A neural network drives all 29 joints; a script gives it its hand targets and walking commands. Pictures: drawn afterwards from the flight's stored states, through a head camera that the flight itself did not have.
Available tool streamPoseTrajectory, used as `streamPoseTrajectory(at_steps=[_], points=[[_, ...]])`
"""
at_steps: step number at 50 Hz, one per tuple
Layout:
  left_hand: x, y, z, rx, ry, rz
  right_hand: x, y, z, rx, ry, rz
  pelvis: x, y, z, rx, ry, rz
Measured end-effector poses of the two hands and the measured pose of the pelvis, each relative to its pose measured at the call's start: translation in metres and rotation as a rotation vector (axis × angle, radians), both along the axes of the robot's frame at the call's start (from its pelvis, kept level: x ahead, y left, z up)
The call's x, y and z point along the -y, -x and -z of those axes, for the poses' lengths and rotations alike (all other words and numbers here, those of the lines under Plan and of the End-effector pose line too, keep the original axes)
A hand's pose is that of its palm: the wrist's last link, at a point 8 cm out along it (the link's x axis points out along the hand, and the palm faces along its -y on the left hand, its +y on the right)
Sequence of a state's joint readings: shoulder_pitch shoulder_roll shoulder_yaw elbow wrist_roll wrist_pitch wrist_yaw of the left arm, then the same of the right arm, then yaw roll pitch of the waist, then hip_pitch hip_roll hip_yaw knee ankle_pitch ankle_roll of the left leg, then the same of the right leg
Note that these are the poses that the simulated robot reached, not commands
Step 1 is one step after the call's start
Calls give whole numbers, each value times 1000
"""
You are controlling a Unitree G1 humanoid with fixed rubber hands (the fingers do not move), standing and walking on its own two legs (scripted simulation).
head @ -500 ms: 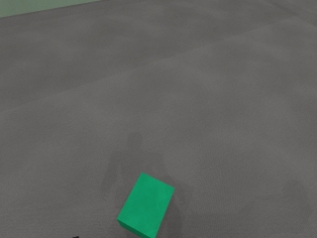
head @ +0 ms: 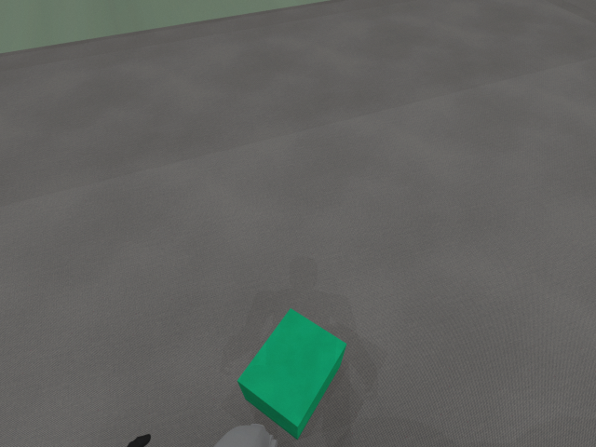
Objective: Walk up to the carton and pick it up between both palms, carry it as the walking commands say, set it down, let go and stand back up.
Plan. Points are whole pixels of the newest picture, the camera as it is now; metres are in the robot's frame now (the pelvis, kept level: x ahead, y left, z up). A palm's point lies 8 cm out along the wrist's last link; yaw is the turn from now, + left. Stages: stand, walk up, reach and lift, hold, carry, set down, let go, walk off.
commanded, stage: walk up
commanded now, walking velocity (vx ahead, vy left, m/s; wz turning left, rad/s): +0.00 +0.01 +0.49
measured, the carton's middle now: (293, 372) +0.41 +0.02 -0.67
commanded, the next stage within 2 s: none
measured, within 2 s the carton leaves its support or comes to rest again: neither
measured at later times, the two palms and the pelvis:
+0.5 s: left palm out of the picture -0.02 +0.26 -0.14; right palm out of the picture +0.04 -0.22 -0.11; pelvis -0.06 +0.02 +0.01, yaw +10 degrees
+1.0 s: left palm out of the picture -0.10 +0.22 -0.14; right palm out of the picture -0.01 -0.26 -0.15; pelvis -0.11 -0.03 -0.01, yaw +17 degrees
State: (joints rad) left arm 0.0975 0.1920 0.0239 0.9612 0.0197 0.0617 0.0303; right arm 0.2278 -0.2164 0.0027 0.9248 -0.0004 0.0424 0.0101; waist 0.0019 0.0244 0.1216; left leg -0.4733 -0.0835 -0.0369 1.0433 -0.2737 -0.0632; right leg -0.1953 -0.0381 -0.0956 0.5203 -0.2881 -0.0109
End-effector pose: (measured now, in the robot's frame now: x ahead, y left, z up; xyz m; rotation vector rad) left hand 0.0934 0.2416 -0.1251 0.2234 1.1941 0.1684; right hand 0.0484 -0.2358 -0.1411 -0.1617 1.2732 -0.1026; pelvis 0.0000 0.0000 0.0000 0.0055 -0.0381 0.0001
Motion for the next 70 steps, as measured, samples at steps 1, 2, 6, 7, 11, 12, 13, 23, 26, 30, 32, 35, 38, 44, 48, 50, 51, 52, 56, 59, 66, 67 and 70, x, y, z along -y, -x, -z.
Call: streamPoseTrajectory(at_steps=[1,2,6,7,11,12,13,23,26,30,32,35,38,44,48,50,51,52,56,59,66,67,70], points=[[-1,4,1,7,5,-17,0,-3,-1,0,3,-17,0,1,1,-3,6,-18],[-2,7,3,15,11,-36,-1,-7,-2,2,8,-37,0,2,1,-5,14,-38],[-9,29,17,36,51,-121,-7,-26,-7,11,48,-126,-6,6,7,-16,58,-127],[-11,35,21,33,62,-136,-10,-31,-8,20,58,-141,-9,7,8,-15,67,-141],[-17,60,31,-9,96,-167,-23,-37,-16,68,77,-176,-19,17,9,6,67,-167],[-19,66,30,-26,101,-169,-26,-35,-18,68,78,-179,-21,20,6,2,68,-168],[-20,71,28,-40,106,-171,-27,-32,-21,65,79,-179,-22,23,4,-4,70,-168],[-17,106,17,-92,120,-187,-25,-2,-32,28,84,-186,-20,51,-10,-60,72,-172],[-11,116,16,-95,112,-185,-17,13,-29,9,80,-183,-13,61,-10,-62,64,-173],[1,135,14,-102,92,-189,-3,34,-21,-11,66,-182,3,77,-8,-60,45,-175],[9,146,12,-103,75,-196,4,43,-15,-17,50,-187,12,86,-6,-60,28,-181],[17,170,9,-105,41,-223,14,54,-3,-30,22,-211,27,99,-2,-52,-2,-206],[23,188,0,-90,18,-270,20,63,-5,-42,8,-243,35,104,-6,-16,-15,-246],[22,190,-4,0,13,-326,27,69,-1,-89,23,-275,38,101,-3,-22,-4,-309],[18,192,10,4,32,-323,23,58,6,-58,61,-278,32,105,7,-38,16,-310],[19,193,12,-2,39,-315,22,57,4,-46,69,-275,32,108,7,-34,10,-304],[20,194,11,-3,40,-313,23,57,4,-40,73,-273,33,110,7,-32,8,-303],[21,194,11,-3,40,-313,25,58,3,-38,78,-272,35,110,6,-32,7,-303],[30,193,7,-9,30,-311,34,59,6,-40,71,-270,45,111,6,-36,-7,-301],[41,194,5,-15,11,-311,45,58,12,-46,50,-272,58,108,8,-42,-26,-300],[72,220,-6,-65,-24,-346,63,45,19,-64,6,-292,84,97,4,-47,-48,-319],[75,224,-7,-79,-27,-351,64,42,18,-62,2,-294,86,95,3,-49,-50,-319],[80,235,-9,-107,-38,-372,64,35,19,-62,-4,-309,88,93,2,-53,-50,-329]])
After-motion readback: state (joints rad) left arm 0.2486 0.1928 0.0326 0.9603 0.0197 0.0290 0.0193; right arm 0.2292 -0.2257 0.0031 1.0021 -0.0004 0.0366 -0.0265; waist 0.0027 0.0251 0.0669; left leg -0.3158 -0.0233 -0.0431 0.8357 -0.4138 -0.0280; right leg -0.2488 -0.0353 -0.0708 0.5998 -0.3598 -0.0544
